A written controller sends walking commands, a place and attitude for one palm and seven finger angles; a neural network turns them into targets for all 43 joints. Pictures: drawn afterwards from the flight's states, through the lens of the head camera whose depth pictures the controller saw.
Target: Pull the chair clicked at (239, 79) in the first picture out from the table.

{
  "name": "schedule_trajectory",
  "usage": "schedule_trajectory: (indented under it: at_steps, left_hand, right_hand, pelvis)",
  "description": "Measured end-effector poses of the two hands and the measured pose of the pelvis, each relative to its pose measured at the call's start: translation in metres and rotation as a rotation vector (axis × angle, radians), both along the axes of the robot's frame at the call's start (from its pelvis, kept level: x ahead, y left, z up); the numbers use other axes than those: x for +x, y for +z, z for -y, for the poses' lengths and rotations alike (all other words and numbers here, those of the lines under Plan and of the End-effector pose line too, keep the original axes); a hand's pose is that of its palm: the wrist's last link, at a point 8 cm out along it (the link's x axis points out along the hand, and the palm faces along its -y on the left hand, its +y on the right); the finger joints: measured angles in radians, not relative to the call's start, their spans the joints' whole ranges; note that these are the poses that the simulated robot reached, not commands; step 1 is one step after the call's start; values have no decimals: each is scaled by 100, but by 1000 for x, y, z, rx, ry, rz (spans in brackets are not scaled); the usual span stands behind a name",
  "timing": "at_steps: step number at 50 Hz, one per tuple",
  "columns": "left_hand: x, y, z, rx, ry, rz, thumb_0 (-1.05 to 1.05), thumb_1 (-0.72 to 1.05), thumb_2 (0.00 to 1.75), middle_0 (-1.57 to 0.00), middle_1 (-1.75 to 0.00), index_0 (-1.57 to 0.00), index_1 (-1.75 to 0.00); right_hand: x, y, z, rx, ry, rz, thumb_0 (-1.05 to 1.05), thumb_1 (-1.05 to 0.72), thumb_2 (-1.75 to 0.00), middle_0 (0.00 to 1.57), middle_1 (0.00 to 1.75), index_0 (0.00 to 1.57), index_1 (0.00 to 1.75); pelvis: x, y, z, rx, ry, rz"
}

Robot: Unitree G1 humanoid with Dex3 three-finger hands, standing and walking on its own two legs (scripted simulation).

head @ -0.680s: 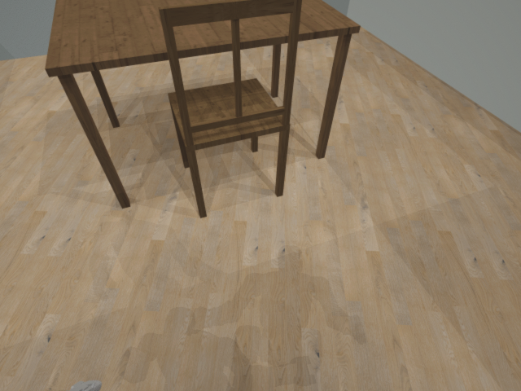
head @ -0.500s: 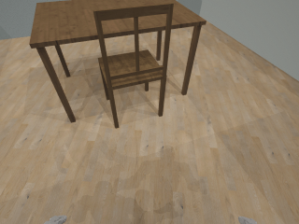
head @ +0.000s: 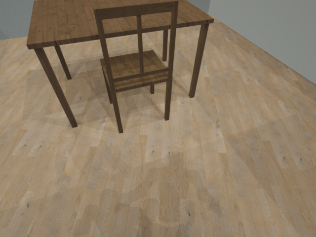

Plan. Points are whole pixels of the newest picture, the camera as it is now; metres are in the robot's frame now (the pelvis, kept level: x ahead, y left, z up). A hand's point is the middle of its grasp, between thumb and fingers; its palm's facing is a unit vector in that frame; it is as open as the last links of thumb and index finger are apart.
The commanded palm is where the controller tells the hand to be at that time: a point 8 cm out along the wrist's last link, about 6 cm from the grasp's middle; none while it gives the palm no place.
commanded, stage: stand and wait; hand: left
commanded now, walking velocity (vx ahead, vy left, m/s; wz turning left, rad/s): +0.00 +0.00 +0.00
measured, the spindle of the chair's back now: (140, 46) +1.10 +0.17 -0.06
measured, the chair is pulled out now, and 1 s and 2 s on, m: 0.00 0.00 0.00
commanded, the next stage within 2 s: look at it before walking up in 0.14 s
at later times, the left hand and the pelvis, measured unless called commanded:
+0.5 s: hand out of the picture +0.06 +0.24 -0.15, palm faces -0.03 -0.95 -0.32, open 7.4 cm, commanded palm none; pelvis -0.02 +0.00 +0.00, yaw +0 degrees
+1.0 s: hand out of the picture +0.04 +0.24 -0.16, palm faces -0.04 -0.94 -0.33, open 7.4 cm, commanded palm none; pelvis -0.02 +0.00 +0.00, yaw -2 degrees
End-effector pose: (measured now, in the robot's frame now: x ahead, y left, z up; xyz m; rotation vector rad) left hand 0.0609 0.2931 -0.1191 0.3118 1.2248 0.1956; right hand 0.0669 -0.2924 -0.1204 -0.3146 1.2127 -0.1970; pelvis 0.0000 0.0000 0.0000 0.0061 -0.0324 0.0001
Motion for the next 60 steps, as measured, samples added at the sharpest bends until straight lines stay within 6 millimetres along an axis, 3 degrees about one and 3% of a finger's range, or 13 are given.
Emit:
schedule_trajectory:
  at_steps: [16,37,48,54,60]
  left_hand:
    - [3,3,7,-9,-20,37,1,91,90,-20,-30,-20,-30]
    - [-20,-1,4,-15,-9,-9,1,91,90,-20,-30,-20,-30]
    - [-21,-1,2,-12,-7,-15,1,91,90,-20,-30,-20,-30]
    - [-23,-12,15,-40,-39,-61,0,91,90,-20,-30,-20,-30]
    - [-21,-22,45,-86,-69,-101,0,91,90,-20,-30,-20,-30]
  right_hand:
    - [-12,0,-2,15,-5,11,0,-91,-90,21,30,21,30]
    - [-24,1,-5,13,-12,-7,0,-91,-90,21,30,21,30]
    - [-24,1,-6,12,-18,0,0,-91,-90,21,30,21,30]
    - [-34,-9,-17,44,-79,25,0,-91,-90,20,30,20,30]
    - [-58,-30,-19,103,-173,2,0,-91,-90,21,30,21,30]
  pelvis:
    - [-12,2,2,0,-4,6]
    - [-17,3,-1,-1,-8,8]
    - [-19,2,-3,-1,-23,4]
    - [-18,-4,-2,5,-86,-5]
    - [-1,-14,10,8,-166,-6]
